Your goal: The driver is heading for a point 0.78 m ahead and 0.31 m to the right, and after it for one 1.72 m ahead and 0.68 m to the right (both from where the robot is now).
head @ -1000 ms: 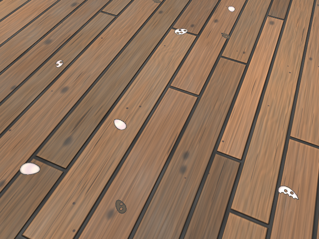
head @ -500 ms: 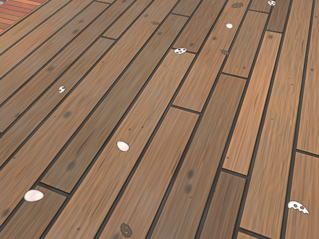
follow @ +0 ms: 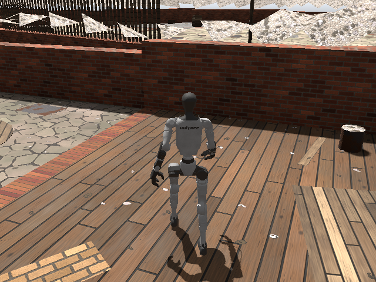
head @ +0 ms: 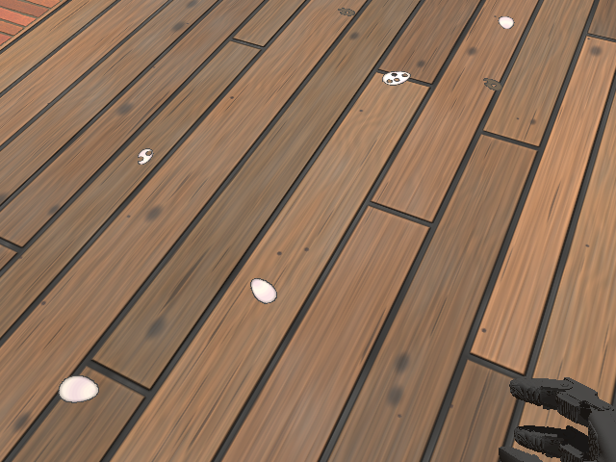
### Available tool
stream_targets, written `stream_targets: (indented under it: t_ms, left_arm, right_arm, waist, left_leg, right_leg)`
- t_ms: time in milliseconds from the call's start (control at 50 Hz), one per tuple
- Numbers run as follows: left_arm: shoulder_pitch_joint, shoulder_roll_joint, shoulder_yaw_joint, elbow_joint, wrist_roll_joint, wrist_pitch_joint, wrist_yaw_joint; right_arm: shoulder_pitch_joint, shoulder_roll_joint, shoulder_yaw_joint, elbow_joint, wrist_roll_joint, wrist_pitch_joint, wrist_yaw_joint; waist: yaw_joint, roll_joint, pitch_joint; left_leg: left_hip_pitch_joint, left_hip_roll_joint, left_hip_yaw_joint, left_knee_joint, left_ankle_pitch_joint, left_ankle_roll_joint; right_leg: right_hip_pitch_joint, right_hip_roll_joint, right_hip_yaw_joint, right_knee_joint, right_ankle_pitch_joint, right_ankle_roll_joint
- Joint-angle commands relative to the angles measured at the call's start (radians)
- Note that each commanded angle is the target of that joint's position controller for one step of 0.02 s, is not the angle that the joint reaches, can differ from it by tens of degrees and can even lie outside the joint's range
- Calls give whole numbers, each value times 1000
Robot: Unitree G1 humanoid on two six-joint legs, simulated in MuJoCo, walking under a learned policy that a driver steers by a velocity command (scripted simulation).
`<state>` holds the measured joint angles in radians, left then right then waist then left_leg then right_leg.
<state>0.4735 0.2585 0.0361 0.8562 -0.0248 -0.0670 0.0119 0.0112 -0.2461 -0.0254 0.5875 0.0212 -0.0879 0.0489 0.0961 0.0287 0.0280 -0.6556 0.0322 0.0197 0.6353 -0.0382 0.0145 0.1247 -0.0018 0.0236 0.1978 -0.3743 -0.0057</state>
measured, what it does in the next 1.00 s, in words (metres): walks ahead, turning right: left foot, then right foot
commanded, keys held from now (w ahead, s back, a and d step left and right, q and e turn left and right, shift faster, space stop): w+e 1.00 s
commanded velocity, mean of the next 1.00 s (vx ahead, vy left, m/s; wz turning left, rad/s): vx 0.49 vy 0.00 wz -0.48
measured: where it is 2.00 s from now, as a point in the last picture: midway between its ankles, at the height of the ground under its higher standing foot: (488, 338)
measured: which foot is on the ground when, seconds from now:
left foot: up 0.00-0.04, down 0.06-0.62, up 0.64-1.00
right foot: down 0.00-0.08, up 0.10-0.60, down 0.62-1.00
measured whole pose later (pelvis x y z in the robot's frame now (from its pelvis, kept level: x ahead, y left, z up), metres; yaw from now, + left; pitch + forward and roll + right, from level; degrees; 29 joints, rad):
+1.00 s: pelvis +0.50 -0.13 +0.02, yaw -31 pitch +2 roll +1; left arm 0.36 0.28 0.06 0.69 -0.02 -0.05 0.01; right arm 0.02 -0.29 -0.05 0.72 0.00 -0.09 0.02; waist 0.06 0.05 0.04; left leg -0.65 0.06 -0.09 0.61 0.05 -0.06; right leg -0.11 0.10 0.13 0.35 -0.26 -0.08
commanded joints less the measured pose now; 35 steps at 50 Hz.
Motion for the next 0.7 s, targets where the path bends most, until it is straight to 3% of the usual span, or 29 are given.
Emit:
stream_targets:
  t_ms: [20,40,60,80,100,120,140,160,180,200,240,280,340,420,480,540,580,600,620,640,660,680,700]
  left_arm:
    - [-47,211,57,-53,-3,-10,5]
    - [-52,211,58,-55,2,-2,4]
    - [-54,197,53,-65,11,2,4]
    - [-38,117,27,-97,41,1,3]
    - [124,-3,-4,-103,6,-12,-1]
    - [35,127,26,-93,-23,-17,-7]
    - [-71,163,40,-128,-34,-15,-8]
    - [-118,152,37,-138,-21,-13,-3]
    - [-126,142,42,-139,-6,-7,-1]
    - [-92,128,45,-127,-10,8,-2]
    - [-69,94,43,-120,-12,35,1]
    - [-116,91,45,-142,-2,52,8]
    - [-182,92,47,-166,4,48,5]
    - [-305,70,36,-202,5,33,-25]
    - [-400,57,27,-248,3,31,-45]
    - [-440,71,30,-289,2,34,-60]
    - [-395,101,45,-301,5,38,-62]
    - [-294,132,66,-282,4,41,-60]
    - [-114,193,103,-233,0,44,-49]
    - [37,299,139,-204,-5,54,-28]
    - [-21,387,138,-232,-3,37,-31]
    - [-12,283,110,-257,3,16,-44]
    - [-42,232,93,-243,10,3,-48]
  right_arm:
    - [-2,-128,-50,-64,2,-14,-9]
    - [100,-156,-69,-38,2,-11,-18]
    - [244,-185,-86,0,1,-5,-29]
    - [418,-263,-104,22,-17,3,-44]
    - [422,-293,-97,36,-46,-2,-29]
    - [389,-196,-79,33,-33,-5,-28]
    - [323,-157,-66,44,-18,-7,-30]
    - [263,-140,-60,53,-18,-10,-29]
    - [221,-123,-58,62,-30,-16,-26]
    - [190,-105,-55,71,-39,-25,-26]
    - [167,-95,-59,95,-33,-42,-26]
    - [162,-118,-68,118,-33,-52,-29]
    - [195,-145,-78,149,-36,-49,-41]
    - [223,-178,-85,170,-31,-30,-53]
    - [272,-205,-94,192,-20,-11,-54]
    - [291,-225,-103,208,-2,13,-50]
    - [271,-252,-110,207,9,26,-51]
    - [249,-260,-111,203,15,33,-52]
    - [242,-237,-101,198,17,38,-54]
    - [262,-170,-73,173,-18,30,-56]
    - [319,-51,-35,112,-42,-2,-48]
    - [197,-158,-53,105,3,-34,-39]
    - [135,-187,-60,83,30,-49,-34]
  waist:
    - [-104,-157,5]
    - [-163,-154,-65]
    - [-232,-144,-154]
    - [-277,-1,-314]
    - [-171,290,-485]
    - [-206,188,-366]
    - [-193,125,-193]
    - [-158,41,-120]
    - [-122,42,-86]
    - [-87,69,-76]
    - [-64,76,-52]
    - [-60,51,-4]
    - [-78,17,19]
    - [-127,0,48]
    - [-171,-5,79]
    - [-178,8,90]
    - [-134,39,38]
    - [-68,44,-30]
    - [24,20,-128]
    - [67,-135,-221]
    - [-58,-337,-324]
    - [25,-175,-365]
    - [17,-143,-226]
  left_leg:
    - [230,-50,4,-88,14,38]
    - [371,-74,23,-102,-2,65]
    - [593,-53,15,-94,3,89]
    - [903,178,-230,-51,-31,148]
    - [1086,400,-733,-246,-342,286]
    - [963,362,-770,-356,-514,249]
    - [813,339,-591,-369,-512,210]
    - [666,302,-471,-389,-379,192]
    - [557,263,-375,-412,-280,183]
    - [486,235,-292,-445,-237,177]
    - [415,232,-198,-501,-189,192]
    - [391,241,-131,-540,-159,200]
    - [459,247,-50,-551,-110,202]
    - [529,230,77,-541,-50,175]
    - [617,254,120,-521,-40,164]
    - [714,280,146,-462,19,142]
    - [747,278,178,-330,329,119]
    - [733,257,209,-170,519,99]
    - [642,208,245,68,578,63]
    - [361,156,247,409,190,5]
    - [-35,-56,66,709,-574,-50]
    - [-140,-32,-109,785,-541,-29]
    - [-209,7,-96,751,-437,-4]
  right_leg:
    - [-107,-233,98,63,791,-128]
    - [-114,-209,80,199,919,-111]
    - [-215,-166,62,390,896,-87]
    - [-444,-92,39,730,503,-55]
    - [-710,56,108,1045,-212,-20]
    - [-802,7,156,1150,-165,-20]
    - [-858,-39,111,1154,-73,-23]
    - [-820,-85,91,1119,8,-24]
    - [-770,-115,92,1079,56,-24]
    - [-711,-139,102,1060,85,-22]
    - [-681,-149,92,1032,90,-11]
    - [-737,-155,101,988,138,3]
    - [-830,-152,120,882,274,20]
    - [-825,-141,42,658,412,17]
    - [-838,-135,-8,540,384,-2]
    - [-839,-116,-53,474,268,-40]
    - [-734,-56,-109,452,163,-80]
    - [-589,-2,-146,425,154,-107]
    - [-331,65,-164,375,207,-144]
    - [-26,-91,102,359,242,-212]
    - [212,-299,705,188,-6,-394]
    - [229,-338,790,72,-60,-381]
    - [142,-316,644,74,32,-339]
Velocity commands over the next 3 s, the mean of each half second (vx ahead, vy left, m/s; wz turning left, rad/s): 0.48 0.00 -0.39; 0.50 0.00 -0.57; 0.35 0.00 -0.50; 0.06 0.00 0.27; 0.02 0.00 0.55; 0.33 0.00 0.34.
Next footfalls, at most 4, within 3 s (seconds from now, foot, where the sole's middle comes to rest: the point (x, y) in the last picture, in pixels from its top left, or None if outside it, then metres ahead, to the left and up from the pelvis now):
0.06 left None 0.23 0.13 -0.77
0.62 right None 0.44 -0.19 -0.77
1.14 left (429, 316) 0.80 -0.16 -0.77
1.58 right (554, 350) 0.73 -0.44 -0.77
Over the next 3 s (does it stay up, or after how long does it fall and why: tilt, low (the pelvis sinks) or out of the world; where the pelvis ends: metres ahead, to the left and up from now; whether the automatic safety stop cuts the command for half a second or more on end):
stays up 0.90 -0.24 0.01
